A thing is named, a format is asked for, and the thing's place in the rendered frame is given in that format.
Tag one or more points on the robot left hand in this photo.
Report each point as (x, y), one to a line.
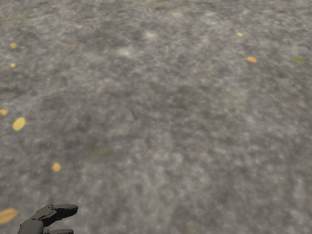
(45, 217)

